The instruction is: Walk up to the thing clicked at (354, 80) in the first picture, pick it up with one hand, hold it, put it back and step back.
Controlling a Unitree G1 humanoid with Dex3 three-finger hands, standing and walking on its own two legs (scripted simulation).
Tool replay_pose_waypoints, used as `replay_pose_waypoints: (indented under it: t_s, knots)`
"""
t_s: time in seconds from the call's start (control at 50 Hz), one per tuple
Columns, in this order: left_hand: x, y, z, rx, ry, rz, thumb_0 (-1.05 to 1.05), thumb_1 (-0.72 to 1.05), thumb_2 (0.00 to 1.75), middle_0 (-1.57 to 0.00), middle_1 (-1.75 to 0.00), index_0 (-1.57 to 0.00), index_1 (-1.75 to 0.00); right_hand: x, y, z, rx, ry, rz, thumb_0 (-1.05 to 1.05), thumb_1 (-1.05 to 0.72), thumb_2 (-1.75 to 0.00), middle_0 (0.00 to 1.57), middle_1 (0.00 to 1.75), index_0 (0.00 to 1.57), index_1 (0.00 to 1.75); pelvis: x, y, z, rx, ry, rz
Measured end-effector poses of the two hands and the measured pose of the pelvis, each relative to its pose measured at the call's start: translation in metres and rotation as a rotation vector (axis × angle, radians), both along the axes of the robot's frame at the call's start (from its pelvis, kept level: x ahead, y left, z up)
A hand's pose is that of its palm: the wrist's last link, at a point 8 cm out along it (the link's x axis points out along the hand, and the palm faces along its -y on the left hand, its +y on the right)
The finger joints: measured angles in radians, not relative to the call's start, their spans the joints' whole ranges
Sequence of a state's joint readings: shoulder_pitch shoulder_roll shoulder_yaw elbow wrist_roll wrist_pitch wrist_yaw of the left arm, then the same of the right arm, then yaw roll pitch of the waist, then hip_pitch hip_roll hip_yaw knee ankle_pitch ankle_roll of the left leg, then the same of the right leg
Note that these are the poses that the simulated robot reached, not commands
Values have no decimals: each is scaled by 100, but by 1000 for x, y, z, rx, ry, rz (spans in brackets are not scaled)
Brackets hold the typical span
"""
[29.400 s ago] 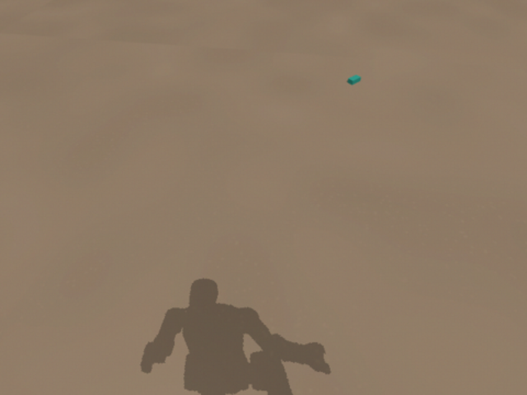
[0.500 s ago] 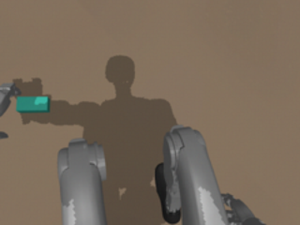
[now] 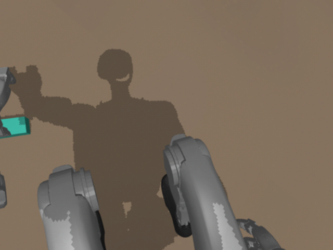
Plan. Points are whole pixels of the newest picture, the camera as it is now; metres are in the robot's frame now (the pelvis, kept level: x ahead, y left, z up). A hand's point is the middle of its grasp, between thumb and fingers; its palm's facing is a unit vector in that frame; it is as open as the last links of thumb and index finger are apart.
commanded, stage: approach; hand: left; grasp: from above
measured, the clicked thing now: (9, 127) +0.45 +0.32 -0.30
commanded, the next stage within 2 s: close in in 0.72 s
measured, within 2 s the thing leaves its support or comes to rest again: neither
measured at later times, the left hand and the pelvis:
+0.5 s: hand out of the picture +0.44 +0.33 -0.17, palm faces -0.38 -0.03 -0.92, open 12.5 cm; pelvis -0.01 +0.01 -0.01, yaw +0 degrees
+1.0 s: hand out of the picture +0.40 +0.33 -0.19, palm faces -0.50 -0.07 -0.86, open 12.9 cm; pelvis -0.01 +0.01 +0.00, yaw +0 degrees
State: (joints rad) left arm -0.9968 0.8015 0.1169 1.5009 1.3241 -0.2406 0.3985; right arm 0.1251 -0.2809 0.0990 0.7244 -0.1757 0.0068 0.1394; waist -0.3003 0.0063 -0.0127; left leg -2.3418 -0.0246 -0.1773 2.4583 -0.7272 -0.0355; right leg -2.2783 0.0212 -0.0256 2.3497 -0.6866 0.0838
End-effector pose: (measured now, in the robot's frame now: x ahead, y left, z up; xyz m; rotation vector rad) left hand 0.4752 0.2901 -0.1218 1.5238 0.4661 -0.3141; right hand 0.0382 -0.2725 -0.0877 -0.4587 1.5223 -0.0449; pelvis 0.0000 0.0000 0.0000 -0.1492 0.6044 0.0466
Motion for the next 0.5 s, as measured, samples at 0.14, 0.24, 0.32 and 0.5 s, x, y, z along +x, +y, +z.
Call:
replay_pose_waypoints:
  t_s: [0.14, 0.24, 0.32, 0.5]
  knots:
    - [-43, 26, -15, -42, 103, 9, 0, -41, 91, -17, -95, -18, -94, -5, -1, 1, 13, 60, 41, 0, -92, -89, 20, 30, 20, 30, -4, -2, 3, 1, -25, 3]
    - [-66, 36, -15, -92, 60, -54, 0, -39, 89, -20, -93, -21, -92, 8, -5, 0, -8, 65, 98, 0, -91, -89, 20, 30, 20, 30, -5, -1, -1, -6, -45, 3]
    - [-68, 37, -9, -98, -20, -97, 0, -37, 89, -22, -92, -23, -91, 27, -8, -1, -36, 12, 119, 0, -91, -89, 20, 30, 20, 30, -5, 1, -6, -8, -53, 5]
    - [-30, 38, 8, -19, -108, -39, 0, -30, 90, -24, -96, -26, -95, 57, -1, 2, -61, -122, 153, 0, -91, -89, 20, 30, 20, 30, -6, 5, -10, -14, -42, 6]
